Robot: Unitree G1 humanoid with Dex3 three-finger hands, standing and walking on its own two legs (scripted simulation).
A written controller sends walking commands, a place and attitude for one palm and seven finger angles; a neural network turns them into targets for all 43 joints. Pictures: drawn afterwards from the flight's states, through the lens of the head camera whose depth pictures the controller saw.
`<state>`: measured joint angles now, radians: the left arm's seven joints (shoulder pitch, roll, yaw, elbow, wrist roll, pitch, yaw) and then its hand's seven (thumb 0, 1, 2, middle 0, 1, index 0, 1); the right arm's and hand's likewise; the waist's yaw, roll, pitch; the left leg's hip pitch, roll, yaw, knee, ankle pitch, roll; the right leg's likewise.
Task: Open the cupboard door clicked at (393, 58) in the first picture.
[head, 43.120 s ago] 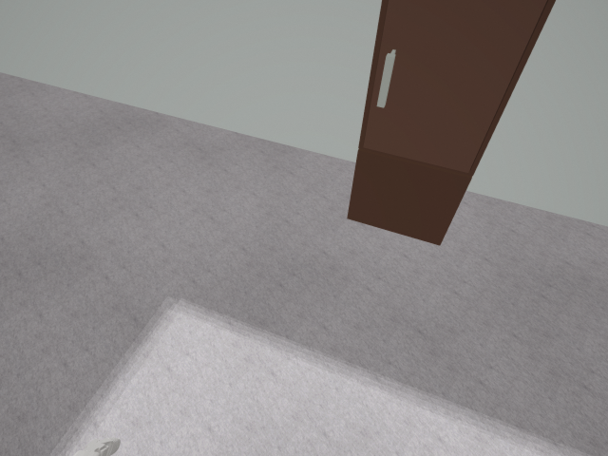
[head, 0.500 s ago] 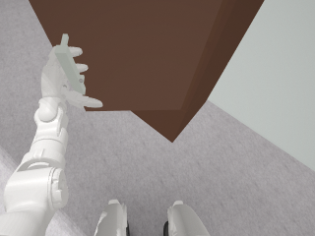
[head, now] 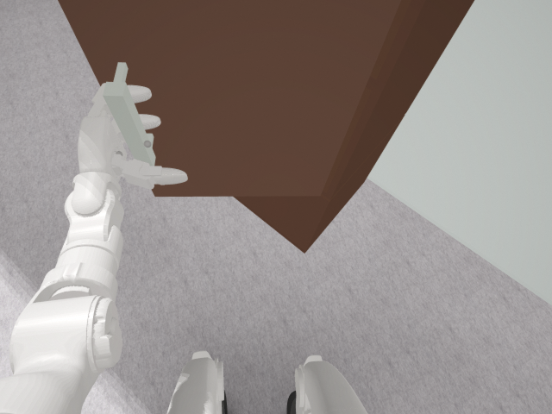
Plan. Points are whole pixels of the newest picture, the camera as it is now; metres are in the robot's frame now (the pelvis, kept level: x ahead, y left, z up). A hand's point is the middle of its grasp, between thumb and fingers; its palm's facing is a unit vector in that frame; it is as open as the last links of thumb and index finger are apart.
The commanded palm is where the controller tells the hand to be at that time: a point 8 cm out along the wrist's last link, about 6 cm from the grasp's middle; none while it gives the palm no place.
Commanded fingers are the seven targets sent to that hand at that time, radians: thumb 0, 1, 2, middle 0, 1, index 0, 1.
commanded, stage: close the thumb around the handle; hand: left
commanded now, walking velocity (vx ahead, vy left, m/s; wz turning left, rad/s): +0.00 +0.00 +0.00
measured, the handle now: (135, 120) +0.53 +0.19 +0.04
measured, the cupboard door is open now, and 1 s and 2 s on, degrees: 42 51 82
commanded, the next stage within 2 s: pull the door open along its arc in 0.52 s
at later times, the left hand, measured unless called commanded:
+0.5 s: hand (147, 143) +0.48 +0.17 +0.05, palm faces +0.03 -1.00 +0.00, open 5.8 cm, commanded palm +0.46 +0.20 +0.05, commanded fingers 0.00 0.90 0.90 -0.40 -1.35 -0.40 -1.35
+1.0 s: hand (148, 175) +0.43 +0.16 +0.05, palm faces +0.00 -1.00 +0.01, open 6.0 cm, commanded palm +0.37 +0.20 +0.05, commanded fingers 0.00 0.90 0.90 -0.40 -1.35 -0.40 -1.35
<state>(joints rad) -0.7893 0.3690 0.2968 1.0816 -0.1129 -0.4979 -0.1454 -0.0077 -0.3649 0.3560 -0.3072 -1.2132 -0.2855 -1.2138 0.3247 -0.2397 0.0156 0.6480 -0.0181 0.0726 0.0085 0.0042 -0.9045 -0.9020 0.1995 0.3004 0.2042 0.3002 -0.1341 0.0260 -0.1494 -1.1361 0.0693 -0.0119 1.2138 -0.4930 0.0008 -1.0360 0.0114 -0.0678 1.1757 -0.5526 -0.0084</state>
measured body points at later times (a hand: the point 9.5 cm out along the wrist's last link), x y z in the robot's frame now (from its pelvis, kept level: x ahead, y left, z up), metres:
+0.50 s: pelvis +0.00 +0.01 +0.00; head +0.13 +0.03 +0.43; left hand +0.48 +0.22 +0.06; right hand +0.03 -0.25 -0.12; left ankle +0.04 +0.12 -0.63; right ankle +0.00 -0.12 -0.63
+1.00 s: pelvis +0.02 +0.00 +0.02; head +0.12 +0.01 +0.45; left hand +0.42 +0.21 +0.06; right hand +0.07 -0.25 -0.10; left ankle +0.04 +0.12 -0.63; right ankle +0.00 -0.12 -0.63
